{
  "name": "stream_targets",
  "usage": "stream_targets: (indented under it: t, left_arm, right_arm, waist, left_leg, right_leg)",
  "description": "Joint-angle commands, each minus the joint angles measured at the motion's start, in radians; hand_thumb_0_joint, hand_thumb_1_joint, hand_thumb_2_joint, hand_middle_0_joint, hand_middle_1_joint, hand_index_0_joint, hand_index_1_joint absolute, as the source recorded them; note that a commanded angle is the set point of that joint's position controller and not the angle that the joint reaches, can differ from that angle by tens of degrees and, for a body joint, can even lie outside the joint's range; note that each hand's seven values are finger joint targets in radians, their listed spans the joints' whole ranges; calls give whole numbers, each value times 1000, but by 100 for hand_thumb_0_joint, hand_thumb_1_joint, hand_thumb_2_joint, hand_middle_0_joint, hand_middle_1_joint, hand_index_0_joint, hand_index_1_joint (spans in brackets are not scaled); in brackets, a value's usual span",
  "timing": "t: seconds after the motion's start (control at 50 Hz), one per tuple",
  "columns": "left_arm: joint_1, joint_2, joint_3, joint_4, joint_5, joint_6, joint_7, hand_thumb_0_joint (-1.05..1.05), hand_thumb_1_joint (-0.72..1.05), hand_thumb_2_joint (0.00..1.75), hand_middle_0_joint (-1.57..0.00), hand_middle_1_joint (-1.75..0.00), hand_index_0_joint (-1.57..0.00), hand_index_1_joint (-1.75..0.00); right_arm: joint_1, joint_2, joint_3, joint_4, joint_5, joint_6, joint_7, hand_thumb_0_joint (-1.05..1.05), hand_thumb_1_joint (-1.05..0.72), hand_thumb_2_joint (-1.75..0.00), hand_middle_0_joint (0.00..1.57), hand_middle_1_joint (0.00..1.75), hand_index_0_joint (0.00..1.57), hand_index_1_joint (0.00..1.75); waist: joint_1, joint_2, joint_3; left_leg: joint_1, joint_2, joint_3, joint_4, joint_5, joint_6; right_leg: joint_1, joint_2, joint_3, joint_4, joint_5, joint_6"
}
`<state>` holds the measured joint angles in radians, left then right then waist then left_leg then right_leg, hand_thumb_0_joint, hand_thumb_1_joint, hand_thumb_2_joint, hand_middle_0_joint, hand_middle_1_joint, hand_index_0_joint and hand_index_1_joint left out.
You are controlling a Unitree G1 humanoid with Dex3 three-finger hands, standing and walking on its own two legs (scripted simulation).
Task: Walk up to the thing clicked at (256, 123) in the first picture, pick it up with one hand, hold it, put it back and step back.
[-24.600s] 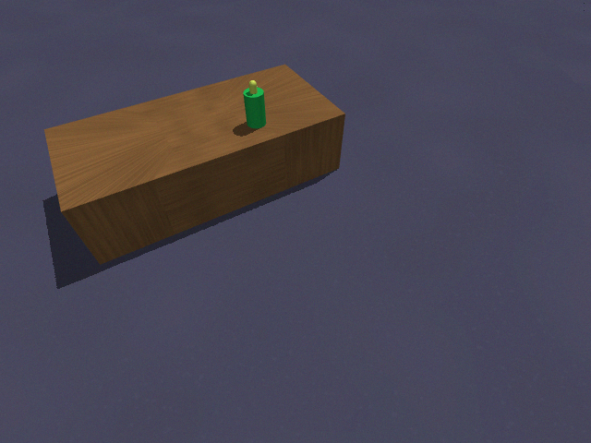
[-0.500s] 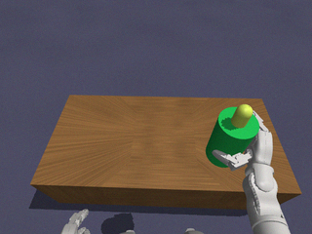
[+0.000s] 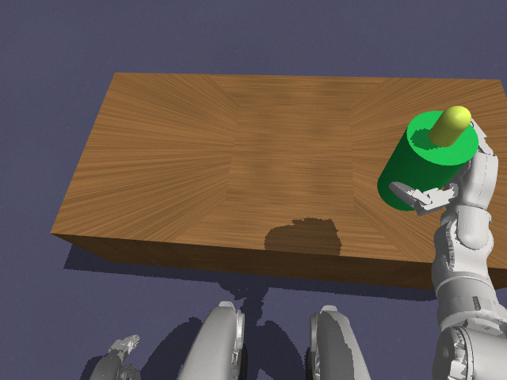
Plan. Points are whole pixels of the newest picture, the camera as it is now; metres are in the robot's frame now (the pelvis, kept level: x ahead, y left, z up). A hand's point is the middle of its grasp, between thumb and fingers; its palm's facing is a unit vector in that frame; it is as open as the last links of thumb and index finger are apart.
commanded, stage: crouch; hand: right
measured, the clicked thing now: (426, 157) +0.44 -0.21 +0.05
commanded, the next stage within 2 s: lower in 0.72 s
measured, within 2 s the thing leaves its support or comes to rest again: rests again in 1.92 s
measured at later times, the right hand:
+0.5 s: hand (412, 174) +0.47 -0.24 -0.06, palm faces +0.26 +0.97 +0.01, open 11.8 cm
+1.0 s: hand (403, 177) +0.49 -0.25 -0.12, palm faces +0.26 +0.97 +0.00, open 11.8 cm
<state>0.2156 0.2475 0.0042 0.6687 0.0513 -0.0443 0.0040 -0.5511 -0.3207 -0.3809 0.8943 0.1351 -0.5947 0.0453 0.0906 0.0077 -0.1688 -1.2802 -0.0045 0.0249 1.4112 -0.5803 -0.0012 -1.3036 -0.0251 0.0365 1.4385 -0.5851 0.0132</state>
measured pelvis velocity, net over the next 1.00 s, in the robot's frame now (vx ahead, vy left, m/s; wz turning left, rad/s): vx -0.03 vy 0.00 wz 0.04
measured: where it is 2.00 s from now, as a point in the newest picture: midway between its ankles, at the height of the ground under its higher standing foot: outside the picture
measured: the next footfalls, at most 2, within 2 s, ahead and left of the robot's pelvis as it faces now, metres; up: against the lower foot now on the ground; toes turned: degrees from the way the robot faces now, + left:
none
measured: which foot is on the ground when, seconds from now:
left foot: down 0.00-1.00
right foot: down 0.00-1.00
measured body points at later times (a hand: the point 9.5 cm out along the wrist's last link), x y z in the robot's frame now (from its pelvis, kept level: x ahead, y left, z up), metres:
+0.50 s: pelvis -0.02 +0.00 -0.08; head +0.16 -0.03 +0.33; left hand +0.06 +0.27 -0.20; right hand +0.45 -0.29 -0.06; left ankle +0.04 +0.12 -0.58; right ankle +0.04 -0.12 -0.58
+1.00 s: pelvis -0.03 +0.00 -0.13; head +0.18 -0.03 +0.27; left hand +0.03 +0.27 -0.25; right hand +0.47 -0.30 -0.12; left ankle +0.04 +0.12 -0.58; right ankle +0.04 -0.12 -0.58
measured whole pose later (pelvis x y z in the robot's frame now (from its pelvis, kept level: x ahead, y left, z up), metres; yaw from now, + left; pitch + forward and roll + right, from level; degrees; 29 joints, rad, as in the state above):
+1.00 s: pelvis -0.03 +0.00 -0.13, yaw +3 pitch +36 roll +4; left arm 0.21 0.27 -0.04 0.66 0.07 0.01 -0.02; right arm -0.89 -0.55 -0.55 1.13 0.07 -0.51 0.13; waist 0.16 -0.01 -0.18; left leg -1.83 -0.01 0.05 1.84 -0.64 0.00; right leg -1.86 -0.03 0.07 1.89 -0.66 0.01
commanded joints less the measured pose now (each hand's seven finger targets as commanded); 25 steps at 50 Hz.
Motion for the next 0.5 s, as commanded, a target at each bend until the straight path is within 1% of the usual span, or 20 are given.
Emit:
stream_targets:
  t: [0.0,0.04,0.08,0.1,0.12,0.16,0.18,0.2,0.22,0.26,0.28,0.3,0.32,0.34,0.38,0.4,0.42,0.44,0.46,0.48]
  left_arm:
    - [81,175,53,-98,-5,-13,2,0,88,92,-19,-30,-18,-31]
    - [96,182,54,-86,-4,-10,-3,0,88,93,-19,-30,-18,-31]
    - [105,176,51,-77,-2,-3,-6,0,88,93,-19,-30,-19,-31]
    - [116,182,53,-69,-1,1,-9,0,88,93,-19,-30,-19,-31]
    - [108,177,52,-67,1,3,-11,0,88,93,-19,-30,-19,-31]
    - [128,176,56,-50,5,7,-12,0,89,93,-19,-30,-19,-31]
    - [124,171,51,-47,6,10,-16,0,89,93,-19,-30,-19,-31]
    - [124,184,59,-46,12,12,-16,0,88,93,-19,-30,-19,-31]
    - [119,168,47,-45,11,14,-19,0,89,93,-20,-30,-19,-31]
    - [112,179,52,-48,15,18,-22,0,88,93,-20,-30,-19,-31]
    - [108,173,48,-48,17,18,-23,0,89,92,-20,-30,-19,-31]
    - [114,176,47,-47,16,21,-24,0,89,92,-20,-30,-19,-31]
    - [112,182,49,-54,18,23,-24,0,89,92,-20,-30,-19,-31]
    - [106,175,44,-55,18,23,-25,0,88,92,-20,-30,-19,-31]
    - [108,189,51,-63,19,22,-24,0,89,92,-20,-30,-19,-31]
    - [106,191,53,-62,20,20,-23,0,89,92,-20,-30,-19,-30]
    - [119,186,47,-61,19,19,-23,0,89,91,-20,-30,-20,-31]
    - [126,198,52,-60,19,18,-21,0,88,92,-20,-30,-19,-31]
    - [121,207,51,-56,19,19,-19,0,89,92,-20,-30,-20,-31]
    - [124,200,48,-56,20,19,-19,0,88,92,-20,-30,-19,-31]
  right_arm:
    - [-354,-180,-28,-158,21,-61,46,0,0,-122,121,136,126,136]
    - [-406,-251,-88,-177,24,-57,43,0,-2,-122,122,136,126,136]
    - [-424,-255,-84,-171,18,-47,46,0,-2,-122,122,136,126,136]
    - [-403,-276,-119,-127,15,-43,44,0,-2,-122,122,136,127,136]
    - [-429,-262,-98,-155,11,-47,48,0,-4,-122,123,136,127,136]
    - [-454,-291,-115,-150,1,-51,44,0,-7,-124,125,139,129,139]
    - [-448,-271,-108,-111,1,-51,47,0,-5,-125,125,139,129,139]
    - [-445,-332,-149,-115,-9,-52,41,0,-4,-126,125,140,129,140]
    - [-461,-302,-125,-86,-11,-52,45,0,-4,-127,126,141,130,141]
    - [-482,-349,-156,-86,-22,-55,47,0,-4,-127,126,141,131,141]
    - [-504,-328,-133,-87,-22,-56,55,0,-3,-127,125,141,130,141]
    - [-498,-330,-143,-55,-23,-55,59,0,-3,-126,125,140,129,140]
    - [-521,-367,-149,-75,-30,-55,59,0,-3,-126,124,140,129,140]
    - [-539,-340,-131,-54,-31,-53,65,0,-1,-126,123,139,128,139]
    - [-560,-374,-146,-52,-35,-47,67,0,-1,-125,122,138,127,138]
    - [-581,-345,-124,-69,-30,-44,70,0,4,-124,120,137,125,137]
    - [-614,-349,-124,-67,-29,-41,71,0,1,-124,121,137,126,137]
    - [-592,-372,-142,-53,-31,-33,71,0,2,-124,120,137,125,137]
    - [-636,-404,-156,-88,-33,-35,74,0,1,-125,121,138,126,138]
    - [-629,-377,-126,-51,-35,-27,75,0,0,-125,122,138,126,138]
  waist:
    - [-7,-104,-542]
    - [-13,-102,-602]
    - [0,-94,-620]
    - [6,-72,-606]
    - [7,-82,-615]
    - [10,-79,-610]
    - [17,-74,-576]
    - [3,-97,-592]
    - [20,-66,-565]
    - [12,-116,-564]
    - [15,-133,-562]
    - [22,-133,-554]
    - [14,-146,-571]
    - [27,-136,-561]
    - [22,-159,-566]
    - [30,-162,-583]
    - [43,-162,-598]
    - [35,-164,-612]
    - [33,-193,-634]
    - [41,-197,-617]
  left_leg:
    - [172,-14,8,-120,270,29]
    - [199,-16,0,-100,314,28]
    - [217,-17,-6,-85,356,27]
    - [213,-19,-3,-68,382,26]
    - [202,-21,-4,-54,379,27]
    - [167,-23,-7,-38,375,27]
    - [138,-23,-2,-29,356,30]
    - [143,-24,-9,-27,342,28]
    - [124,-24,-6,-20,331,27]
    - [72,-24,-2,6,265,34]
    - [46,-24,-4,7,239,36]
    - [10,-24,5,26,225,40]
    - [19,-24,0,27,210,39]
    - [1,-24,1,29,175,39]
    - [-27,-23,3,47,144,41]
    - [-29,-22,-2,41,135,39]
    - [-41,-23,4,56,152,39]
    - [-41,-23,9,73,174,39]
    - [-78,-25,15,85,162,41]
    - [-88,-24,13,87,162,42]
  right_leg:
    - [321,10,29,-135,295,-25]
    - [281,12,19,-92,320,-32]
    - [258,12,12,-62,350,-36]
    - [223,11,14,-42,366,-38]
    - [210,11,13,-32,363,-38]
    - [187,8,6,-4,362,-40]
    - [168,9,7,-3,350,-38]
    - [148,7,2,9,324,-41]
    - [118,7,3,22,308,-43]
    - [99,9,7,18,252,-38]
    - [99,8,7,23,226,-38]
    - [99,6,21,20,219,-34]
    - [76,7,13,32,194,-37]
    - [54,7,16,37,151,-37]
    - [33,6,20,40,112,-34]
    - [40,5,17,51,100,-35]
    - [36,4,21,63,117,-35]
    - [42,4,24,72,146,-34]
    - [73,2,34,77,149,-30]
    - [59,3,27,87,144,-32]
